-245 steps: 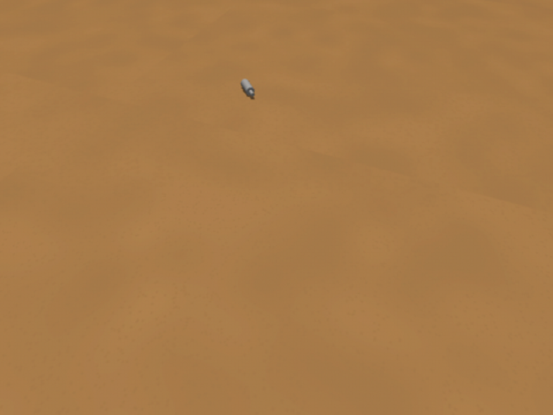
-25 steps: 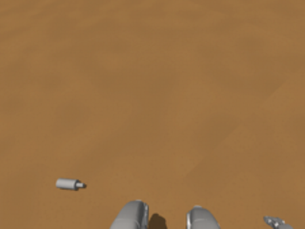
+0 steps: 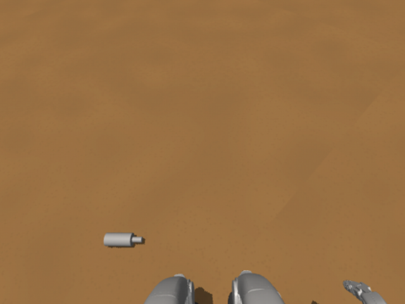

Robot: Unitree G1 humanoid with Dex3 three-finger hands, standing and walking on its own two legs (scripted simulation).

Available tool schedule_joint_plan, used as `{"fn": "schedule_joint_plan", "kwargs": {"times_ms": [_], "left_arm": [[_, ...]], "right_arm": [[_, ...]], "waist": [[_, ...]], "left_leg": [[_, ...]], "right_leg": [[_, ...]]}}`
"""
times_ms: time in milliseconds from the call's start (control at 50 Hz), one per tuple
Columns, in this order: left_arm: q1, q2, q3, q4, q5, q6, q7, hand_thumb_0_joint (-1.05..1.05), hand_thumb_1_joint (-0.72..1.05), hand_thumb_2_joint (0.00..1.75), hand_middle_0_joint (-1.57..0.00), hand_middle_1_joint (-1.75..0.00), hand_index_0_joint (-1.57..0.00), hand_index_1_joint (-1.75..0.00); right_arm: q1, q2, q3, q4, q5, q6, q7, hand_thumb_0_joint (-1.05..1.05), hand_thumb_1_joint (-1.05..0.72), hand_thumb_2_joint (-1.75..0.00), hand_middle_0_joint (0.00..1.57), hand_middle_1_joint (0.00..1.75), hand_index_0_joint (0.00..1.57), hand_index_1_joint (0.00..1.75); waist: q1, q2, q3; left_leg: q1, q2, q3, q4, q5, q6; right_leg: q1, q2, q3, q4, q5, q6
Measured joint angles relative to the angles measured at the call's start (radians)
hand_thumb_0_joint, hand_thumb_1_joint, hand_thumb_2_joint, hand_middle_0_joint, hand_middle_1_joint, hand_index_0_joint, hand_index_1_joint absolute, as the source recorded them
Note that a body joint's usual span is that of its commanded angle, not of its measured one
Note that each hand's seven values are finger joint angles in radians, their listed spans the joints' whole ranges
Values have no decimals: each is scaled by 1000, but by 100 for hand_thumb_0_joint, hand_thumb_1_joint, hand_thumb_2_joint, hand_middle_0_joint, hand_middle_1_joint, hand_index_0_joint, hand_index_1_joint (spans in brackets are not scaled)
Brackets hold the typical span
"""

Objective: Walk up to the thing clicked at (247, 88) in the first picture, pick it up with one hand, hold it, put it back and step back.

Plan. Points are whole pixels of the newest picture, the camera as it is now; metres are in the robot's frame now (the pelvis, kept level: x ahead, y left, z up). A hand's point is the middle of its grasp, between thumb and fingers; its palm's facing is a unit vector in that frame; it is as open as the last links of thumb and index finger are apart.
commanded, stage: walk up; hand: left
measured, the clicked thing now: (124, 239) +0.44 +0.40 -0.69
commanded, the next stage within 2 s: none
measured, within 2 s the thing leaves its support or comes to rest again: neither
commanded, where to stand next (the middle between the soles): +0.05 +0.24 m, yaw -7 degrees
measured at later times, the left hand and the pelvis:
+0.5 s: hand out of the picture +0.01 +0.58 -0.11, palm faces -0.03 -0.79 -0.61, open 7.4 cm; pelvis -0.06 +0.24 +0.01, yaw -2 degrees
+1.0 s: hand out of the picture +0.09 +0.59 -0.12, palm faces -0.16 -0.92 -0.37, open 7.4 cm; pelvis -0.04 +0.34 +0.03, yaw -9 degrees
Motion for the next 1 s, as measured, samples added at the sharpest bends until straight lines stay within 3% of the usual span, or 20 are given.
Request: {"fn": "schedule_joint_plan", "kwargs": {"times_ms": [60,140,180,260,280,320,360,440,520,580,620,660,680,740,800,860,940,1000], "left_arm": [[-10,-28,-20,-22,8,7,0,0,90,90,-21,-30,-21,-31],[-9,-33,-16,-35,18,9,-5,0,89,90,-21,-30,-21,-31],[-5,-21,-8,-34,24,11,-9,0,89,90,-21,-30,-21,-31],[-2,25,12,-28,38,15,-16,0,89,90,-21,-30,-21,-31],[-4,38,17,-25,37,18,-16,0,89,90,-21,-30,-21,-31],[-21,71,32,-3,32,31,-9,0,89,90,-21,-30,-21,-31],[-36,77,44,48,19,56,14,0,89,90,-21,-30,-21,-31],[-46,86,49,113,-11,55,21,0,90,90,-20,-30,-21,-30],[-36,50,35,116,-7,40,-13,0,90,90,-20,-30,-20,-30],[-37,12,21,103,10,41,-43,0,90,90,-20,-30,-20,-30],[-47,-10,12,97,14,42,-58,0,90,90,-20,-30,-20,-30],[-65,-34,2,96,16,39,-68,0,90,90,-20,-30,-20,-30],[-75,-45,-3,94,17,35,-73,0,90,90,-20,-30,-20,-30],[-84,-47,-15,75,6,24,-87,0,90,90,-20,-30,-21,-30],[-88,-52,-28,72,6,23,-93,0,90,90,-20,-30,-21,-30],[-100,-54,-38,83,7,38,-100,0,90,90,-21,-30,-21,-30],[-134,-53,-36,115,1,78,-102,0,90,90,-20,-30,-21,-30],[-159,-27,-25,142,-10,88,-106,0,90,90,-20,-30,-20,-30]], "right_arm": [[4,-5,-7,14,-2,17,-9,1,-91,-90,21,30,20,30],[-3,-20,-18,18,3,16,9,1,-91,-90,21,30,20,30],[-9,-30,-26,15,5,15,19,1,-91,-90,21,30,20,30],[-23,-56,-42,14,6,15,30,1,-91,-90,21,30,20,30],[-23,-65,-47,14,7,10,30,1,-91,-90,21,30,20,30],[-25,-64,-55,23,-1,-8,26,1,-91,-90,21,30,20,30],[-15,-57,-41,32,1,-16,21,1,-91,-90,20,30,20,30],[-8,7,-6,61,0,-14,5,1,-91,-90,21,30,20,30],[19,31,14,80,11,-30,-3,1,-91,-90,21,30,20,30],[37,32,29,110,28,-55,-19,1,-91,-90,21,30,21,30],[40,35,41,135,40,-73,-32,1,-91,-90,21,30,21,30],[35,37,51,162,51,-87,-41,1,-91,-90,21,30,21,30],[28,41,54,176,54,-92,-45,1,-91,-90,21,30,21,30],[11,66,66,201,55,-104,-50,1,-91,-90,21,30,21,30],[-14,64,64,210,54,-109,-47,1,-91,-90,21,30,21,30],[-35,50,56,220,58,-141,-47,1,-91,-90,21,30,21,30],[-57,44,55,239,56,-173,-60,1,-91,-90,21,30,20,30],[-74,60,66,262,57,-179,-70,1,-91,-90,21,30,20,30]], "waist": [[17,30,13],[33,30,7],[36,22,-1],[40,5,-25],[41,2,-30],[46,-36,-17],[35,-28,-24],[-6,-47,-31],[-12,-45,-30],[0,-38,-36],[9,-42,-36],[19,-33,-27],[21,-24,-20],[37,-67,-25],[35,-91,-37],[30,-111,-48],[27,-118,-60],[26,-138,-51]], "left_leg": [[-80,-21,-74,230,-58,-25],[-123,26,-138,349,13,-44],[-103,67,-148,304,26,-48],[-10,124,-119,90,-65,-47],[24,126,-105,14,-60,-44],[46,89,-58,2,-61,-84],[30,82,-45,48,-76,-79],[52,63,-16,-21,-31,-39],[92,38,31,-116,15,2],[107,24,67,-159,31,23],[115,16,91,-179,37,32],[126,23,105,-189,39,36],[132,30,100,-193,45,28],[136,3,74,-192,34,-38],[130,6,28,-174,-35,-27],[167,18,33,-285,133,-23],[194,16,63,-309,124,3],[228,23,75,-360,145,4]], "right_leg": [[3,-34,11,2,12,17],[-6,-101,57,-18,43,41],[-25,-134,88,-15,51,51],[-82,-191,151,7,60,60],[-98,-206,167,17,60,62],[-130,-225,248,78,-13,36],[-161,-156,285,213,-145,18],[-186,-43,197,382,-132,9],[-92,-3,61,260,-154,20],[5,25,41,127,-170,19],[73,30,59,32,-155,12],[133,35,71,-74,-64,4],[147,43,70,-96,-44,5],[152,24,102,-96,-48,-4],[160,-1,122,-98,-51,16],[166,-32,144,-86,-59,47],[100,-9,210,45,-120,33],[80,-12,226,35,-98,30]]}}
